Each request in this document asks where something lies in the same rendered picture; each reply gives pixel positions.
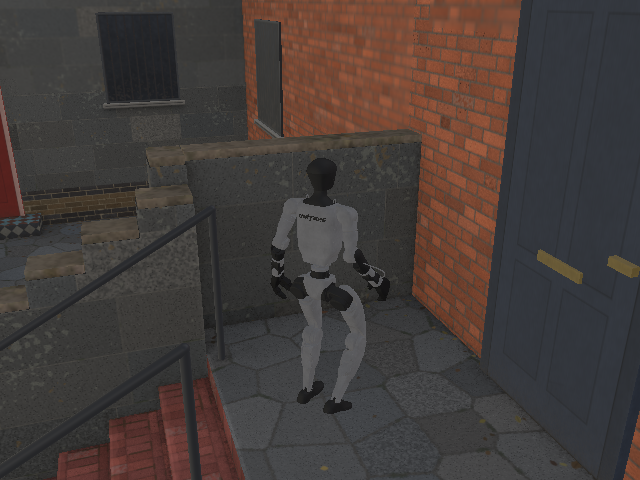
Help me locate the stairs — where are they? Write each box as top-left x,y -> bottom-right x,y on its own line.
43,355 -> 245,480

